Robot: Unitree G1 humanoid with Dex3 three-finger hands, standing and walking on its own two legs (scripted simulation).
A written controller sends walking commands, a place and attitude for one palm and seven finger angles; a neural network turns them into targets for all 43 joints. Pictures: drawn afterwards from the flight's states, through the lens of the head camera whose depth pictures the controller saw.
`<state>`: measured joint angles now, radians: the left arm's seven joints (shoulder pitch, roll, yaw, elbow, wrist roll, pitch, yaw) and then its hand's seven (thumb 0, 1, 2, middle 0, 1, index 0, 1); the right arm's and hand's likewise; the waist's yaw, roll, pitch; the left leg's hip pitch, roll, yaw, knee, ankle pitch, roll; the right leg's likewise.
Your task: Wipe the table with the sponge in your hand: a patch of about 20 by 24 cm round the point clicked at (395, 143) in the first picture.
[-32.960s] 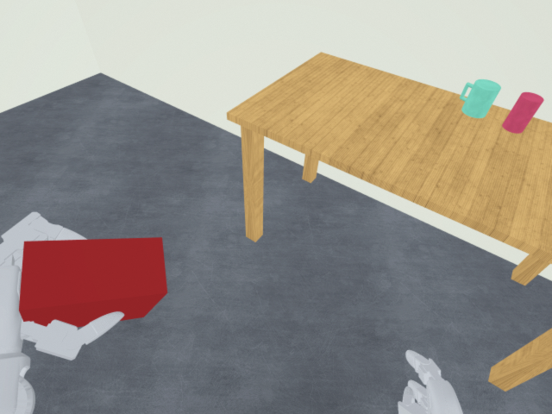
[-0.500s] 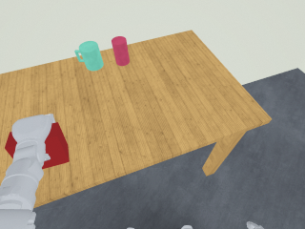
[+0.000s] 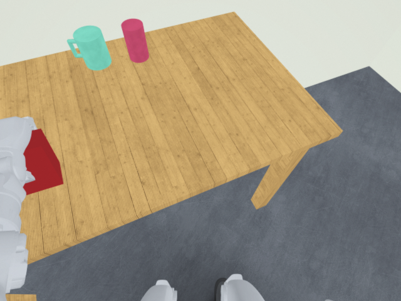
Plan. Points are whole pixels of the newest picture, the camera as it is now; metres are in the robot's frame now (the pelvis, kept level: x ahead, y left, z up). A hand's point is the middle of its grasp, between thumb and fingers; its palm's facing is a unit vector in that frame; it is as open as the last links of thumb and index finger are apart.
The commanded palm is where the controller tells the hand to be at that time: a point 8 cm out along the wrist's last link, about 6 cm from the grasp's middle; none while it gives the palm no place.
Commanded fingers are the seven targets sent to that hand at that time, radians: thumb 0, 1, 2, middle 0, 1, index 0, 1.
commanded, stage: wipe forward along the first lane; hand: left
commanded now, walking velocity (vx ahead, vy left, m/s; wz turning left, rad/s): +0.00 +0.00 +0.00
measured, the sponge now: (24, 172) +0.38 +0.39 -0.02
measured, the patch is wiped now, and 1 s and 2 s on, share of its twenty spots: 0.30 0.50 0.60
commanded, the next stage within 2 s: slide across to the middle lane in 0.58 s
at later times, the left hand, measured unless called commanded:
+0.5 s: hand (13, 134) +0.45 +0.41 +0.02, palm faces -0.18 +0.03 -0.98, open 10.2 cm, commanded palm +0.45 +0.39 +0.04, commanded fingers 0.00 0.10 1.30 -1.20 -1.60 -1.20 -1.60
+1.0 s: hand (17, 123) +0.47 +0.41 +0.02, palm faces -0.20 +0.05 -0.98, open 10.2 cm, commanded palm +0.48 +0.36 +0.06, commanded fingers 0.00 0.10 1.30 -1.20 -1.60 -1.20 -1.60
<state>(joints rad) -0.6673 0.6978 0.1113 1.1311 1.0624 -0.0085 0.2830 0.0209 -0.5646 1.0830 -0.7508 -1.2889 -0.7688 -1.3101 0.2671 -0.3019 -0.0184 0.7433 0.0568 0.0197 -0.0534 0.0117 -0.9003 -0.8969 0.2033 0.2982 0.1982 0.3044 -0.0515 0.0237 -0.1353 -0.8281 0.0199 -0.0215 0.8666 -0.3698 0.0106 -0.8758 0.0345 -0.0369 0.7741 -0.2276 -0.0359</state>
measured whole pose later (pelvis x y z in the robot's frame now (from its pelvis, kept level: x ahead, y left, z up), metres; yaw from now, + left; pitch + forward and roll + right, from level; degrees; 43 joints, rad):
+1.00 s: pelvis +0.04 +0.03 +0.00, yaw +0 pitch +23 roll -3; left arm -0.80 0.75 0.02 1.14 1.06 0.03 0.22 0.01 -0.57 1.10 -0.74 -1.32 -0.75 -1.34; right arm 0.33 -0.27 -0.03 0.75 0.05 0.09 -0.05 0.01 -0.90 -0.90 0.20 0.30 0.20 0.30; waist -0.07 0.02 -0.15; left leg -0.84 0.01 -0.03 0.86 -0.42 0.03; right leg -0.87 0.03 -0.04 0.72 -0.26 0.00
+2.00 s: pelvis +0.07 +0.03 +0.03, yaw +0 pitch +17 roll -2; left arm -0.63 0.46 -0.05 1.01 1.04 0.20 0.37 0.00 -0.51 1.08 -0.67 -1.38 -0.68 -1.41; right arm 0.25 -0.26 -0.05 0.76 0.05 0.11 0.00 0.01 -0.90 -0.90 0.20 0.30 0.20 0.30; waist -0.03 0.02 -0.16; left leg -0.60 0.00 0.00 0.69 -0.39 0.03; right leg -0.65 0.02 -0.01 0.60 -0.25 0.01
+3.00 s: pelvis +0.07 +0.02 +0.03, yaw +0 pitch +11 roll -1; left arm -0.23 0.30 -0.18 0.53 1.01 0.41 0.36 0.00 -0.49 1.06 -0.65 -1.39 -0.66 -1.42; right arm 0.12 -0.26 -0.01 0.68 0.07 0.10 -0.02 0.01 -0.90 -0.90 0.20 0.30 0.20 0.30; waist 0.05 0.03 -0.16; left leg -0.44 -0.01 0.00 0.65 -0.39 0.02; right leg -0.52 0.01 -0.01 0.62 -0.29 -0.01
